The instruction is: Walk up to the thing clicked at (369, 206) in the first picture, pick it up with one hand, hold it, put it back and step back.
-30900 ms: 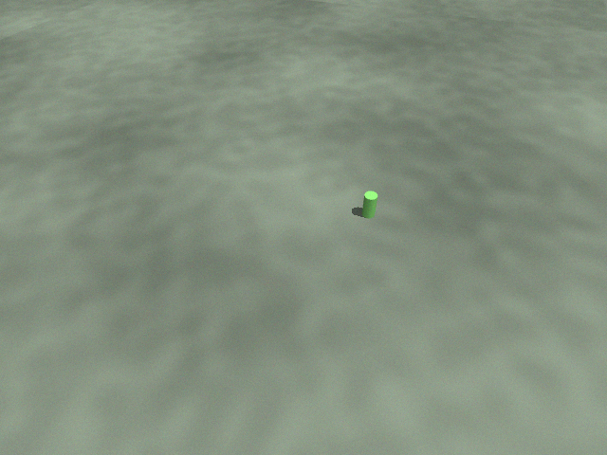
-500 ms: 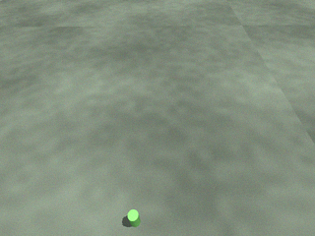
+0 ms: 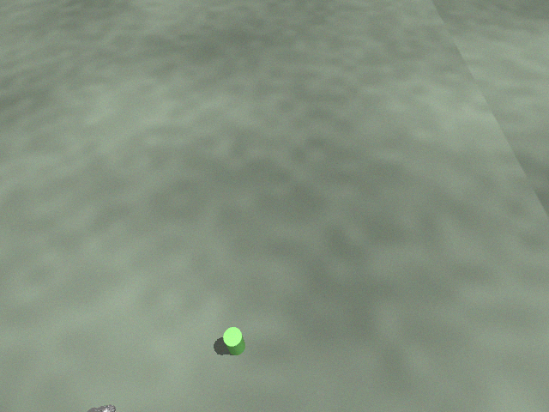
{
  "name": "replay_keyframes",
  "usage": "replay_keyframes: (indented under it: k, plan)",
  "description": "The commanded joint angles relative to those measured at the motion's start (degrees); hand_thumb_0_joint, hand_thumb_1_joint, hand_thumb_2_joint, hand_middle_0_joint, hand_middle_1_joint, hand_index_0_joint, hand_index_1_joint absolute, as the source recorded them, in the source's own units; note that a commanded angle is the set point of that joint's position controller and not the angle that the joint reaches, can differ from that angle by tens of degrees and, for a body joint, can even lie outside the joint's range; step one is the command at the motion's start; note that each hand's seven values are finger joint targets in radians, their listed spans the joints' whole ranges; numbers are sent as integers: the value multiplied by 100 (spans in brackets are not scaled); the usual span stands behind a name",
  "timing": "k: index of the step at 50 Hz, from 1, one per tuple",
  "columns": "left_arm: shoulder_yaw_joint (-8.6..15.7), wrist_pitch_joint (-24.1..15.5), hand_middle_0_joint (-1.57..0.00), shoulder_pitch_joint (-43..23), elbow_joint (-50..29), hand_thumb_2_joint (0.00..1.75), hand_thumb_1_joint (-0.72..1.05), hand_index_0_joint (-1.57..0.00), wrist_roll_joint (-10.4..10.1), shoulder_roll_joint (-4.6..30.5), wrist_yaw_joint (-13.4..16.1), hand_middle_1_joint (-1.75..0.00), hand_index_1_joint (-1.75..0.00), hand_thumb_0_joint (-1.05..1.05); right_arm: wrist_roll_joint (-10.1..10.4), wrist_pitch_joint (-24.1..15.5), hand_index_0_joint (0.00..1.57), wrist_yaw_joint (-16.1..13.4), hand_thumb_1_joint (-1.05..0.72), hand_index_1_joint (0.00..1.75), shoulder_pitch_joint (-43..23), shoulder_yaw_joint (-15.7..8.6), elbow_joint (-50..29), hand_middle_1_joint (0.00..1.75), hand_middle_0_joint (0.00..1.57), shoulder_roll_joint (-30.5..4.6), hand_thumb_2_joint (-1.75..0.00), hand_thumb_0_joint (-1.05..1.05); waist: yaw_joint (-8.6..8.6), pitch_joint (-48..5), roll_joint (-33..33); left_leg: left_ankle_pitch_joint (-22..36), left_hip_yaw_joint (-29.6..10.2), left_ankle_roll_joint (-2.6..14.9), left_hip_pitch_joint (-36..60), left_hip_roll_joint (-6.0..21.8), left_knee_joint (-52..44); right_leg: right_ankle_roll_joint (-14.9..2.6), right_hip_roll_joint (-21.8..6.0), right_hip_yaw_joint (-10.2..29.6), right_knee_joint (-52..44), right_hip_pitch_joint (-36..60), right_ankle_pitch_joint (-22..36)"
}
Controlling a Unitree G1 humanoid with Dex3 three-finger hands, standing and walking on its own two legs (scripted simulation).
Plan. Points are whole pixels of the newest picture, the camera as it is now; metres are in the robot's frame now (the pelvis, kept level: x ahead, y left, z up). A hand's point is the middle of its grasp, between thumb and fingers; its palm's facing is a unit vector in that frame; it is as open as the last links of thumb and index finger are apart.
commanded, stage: step back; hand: left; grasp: from above
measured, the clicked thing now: (234, 341) +0.40 +0.17 -0.71
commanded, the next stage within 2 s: none
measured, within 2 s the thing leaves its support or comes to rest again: neither
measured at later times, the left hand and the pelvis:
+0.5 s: hand out of the picture +0.04 +0.29 -0.17, palm faces -0.13 -0.92 -0.37, open 7.4 cm; pelvis -0.08 +0.04 -0.01, yaw -5 degrees
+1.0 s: hand out of the picture -0.07 +0.29 -0.16, palm faces -0.03 -0.93 -0.36, open 7.4 cm; pelvis -0.22 +0.04 -0.02, yaw -1 degrees
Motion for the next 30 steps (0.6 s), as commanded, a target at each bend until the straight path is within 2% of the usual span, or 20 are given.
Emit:
replay_keyframes:
  k: [1, 2, 3, 4, 5, 6, 7, 8, 9, 10, 11, 14, 19, 22, 25, 26, 27, 28, 29, 30]
  plan:
    - [346, -101, -20, -632, -915, 90, 90, -20, 134, 1606, 160, -30, -30, 0, 45, -5, 20, 12, -90, 30, 689, -276, -466, 30, 20, -958, -90, 0, -226, -1039, -1248, -857, -269, 169, 80, 28, 916, -1352, -1639, 1194, -228, -89, 2710]
    - [302, -70, -20, -548, -931, 90, 90, -20, 120, 1498, 158, -30, -30, 0, 41, -52, 20, 2, -90, 30, 679, -286, -457, 30, 20, -987, -90, 0, -161, -1108, -1050, -421, -82, 117, 78, -29, 338, -1173, -1381, 993, 60, 112, 2672]
    - [285, -27, -20, -559, -998, 90, 90, -20, 104, 1511, 157, -30, -30, 0, -19, -96, 20, -15, -90, 30, 832, -308, -480, 30, 20, -948, -90, 0, -240, -1128, -979, 328, 40, 85, 123, 13, -646, -917, -1192, 840, 421, 259, 2510]
    - [265, 45, -20, -545, -1041, 90, 90, -20, 39, 1439, 132, -30, -30, 0, -97, -146, 20, -38, -90, 30, 884, -335, -435, 30, 20, -1033, -90, 0, -242, -1010, -471, 1917, -63, 54, 342, 183, -1476, -679, -826, 609, 889, 32, 1958]
    - [226, 101, -20, -307, -1116, 90, 90, -20, -42, 1138, 121, -30, -30, 0, -207, -194, 20, -55, -90, 30, 694, -425, -540, 30, 20, -1363, -90, 0, -59, -1075, 532, 3335, -1120, 251, 785, 931, -1796, -399, -53, 327, 1681, -487, 864]
    - [172, 152, -20, -166, -1133, 90, 90, -20, -43, 942, 155, -30, -30, 0, -259, -235, 20, -60, -90, 30, 621, -504, -657, 30, 20, -1734, -90, 0, 2, -997, 1086, 4734, -1950, 609, 1254, 1616, -1781, -253, 807, 545, 2374, -1463, -2082]
    - [220, 165, -20, -188, -1155, 90, 90, -20, -1, 1089, 226, -30, -30, 0, -183, -239, 20, -70, -90, 30, 753, -557, -759, 30, 20, -1993, -90, 0, -242, -1193, 1145, 5052, -2264, 963, 997, 2023, -1695, -213, 853, 1143, 3013, -1337, -2650]
    - [233, 183, -20, -373, -1100, 90, 90, -20, 34, 1169, 263, -30, -30, 0, -179, -234, 20, -104, -90, 30, 599, -554, -796, 30, 20, -1855, -90, 0, -268, -1137, 933, 4627, -2196, 945, 871, 1981, -1795, -258, 848, 1423, 3440, -1340, -2497]
    - [225, 187, -20, -161, -1056, 90, 90, -20, -1, 1200, 273, -30, -30, 0, -160, -238, 20, -156, -90, 30, 231, -502, -883, 30, 20, -1646, -90, 0, -55, -1129, 787, 4509, -1713, 978, 1148, 1744, -1586, -256, 833, 1470, 3789, -1598, -2148]
    - [210, 182, -20, 98, -984, 90, 90, -20, -43, 1206, 255, -30, -30, 0, -187, -242, 20, -199, -90, 30, -19, -460, -994, 30, 20, -1434, -90, 0, 119, -1116, 693, 4504, -1208, 815, 1321, 1388, -1355, -238, 822, 1411, 3974, -1838, -1740]
    - [223, 173, -20, 229, -1011, 90, 90, -20, -37, 1221, 233, -30, -30, 0, -174, -249, 20, -235, -90, 30, 81, -432, -1048, 30, 20, -1351, -90, 0, 149, -1099, 845, 4482, -1045, 701, 1381, 1284, -1258, -212, 765, 1313, 3903, -1859, -1502]
    - [281, 127, -20, 289, -1140, 90, 90, -20, 50, 1187, 161, -30, -30, 0, -122, -263, 20, -281, -90, 30, 498, -435, -1088, 30, 20, -1193, -90, 0, -23, -1226, 700, 4635, -1011, 651, 1909, 1275, -1184, -33, 736, 1088, 3671, -1791, -1366]
    - [372, 114, -20, 153, -1368, 90, 90, -20, 78, 1220, 138, -30, -30, 0, -134, -261, 20, -286, -90, 30, 705, -490, -1256, 30, 20, -1366, -90, 0, -252, -1043, 567, 4245, -1299, 1399, 1720, 1768, -1182, 53, 555, 911, 2985, -1528, -1738]
    - [408, 84, -20, 297, -1387, 90, 90, -20, 89, 1181, 87, -30, -30, 0, -140, -271, 20, -266, -90, 30, 624, -493, -1358, 30, 20, -1442, -90, 0, -203, -1108, 619, 3665, -1255, 1395, 1398, 1804, -1193, 1, 440, 723, 2531, -1182, -1665]
    - [421, 45, -20, 635, -1333, 90, 90, -20, 99, 1117, 29, -30, -30, 0, -131, -244, 20, -231, -90, 30, 380, -458, -1455, 30, 20, -1467, -90, 0, -64, -1203, 683, 2689, -1098, 1165, 1024, 1608, -1096, -102, 333, 429, 1439, -665, -1314]
    - [430, 32, -20, 762, -1275, 90, 90, -20, 122, 1109, 13, -30, -30, 0, -114, -228, 20, -215, -90, 30, 321, -449, -1487, 30, 20, -1476, -90, 0, 7, -1216, 649, 2520, -1011, 1048, 760, 1521, -999, -160, 352, 310, 969, -321, -979]
    - [436, 18, -20, 1099, -1150, 90, 90, -20, 127, 1039, 10, -30, -30, 0, -88, -198, 20, -202, -90, 30, 159, -439, -1503, 30, 20, -1501, -90, 0, 195, -1270, 680, 2278, -887, 908, 418, 1486, -846, -241, 327, 175, 251, 170, -337]
    - [476, -18, -20, 1165, -1128, 90, 90, -20, 166, 1165, 14, -30, -30, 0, -50, -175, 20, -179, -90, 30, 164, -394, -1491, 30, 20, -1386, -90, 0, 218, -1225, 439, 1846, -744, 619, -53, 1265, -675, -350, 216, 419, -29, 527, 108]
    - [557, -55, -20, 1177, -1212, 90, 90, -20, 231, 1482, 22, -30, -30, 0, -21, -166, 20, -162, -90, 30, 231, -335, -1530, 30, 20, -1215, -90, 0, 189, -1157, -355, 956, -456, 265, -804, 746, -61, -657, -541, 1647, -359, 733, 270]
    - [652, -35, -20, 865, -1330, 90, 90, -20, 128, 1966, 1, -30, -30, 0, 22, -141, 20, -190, -90, 30, -44, -311, -1548, 30, 20, -991, -90, 0, 303, -764, -1541, -799, 157, -68, -964, -434, 1155, -1552, -1619, 2909, -967, -178, 627]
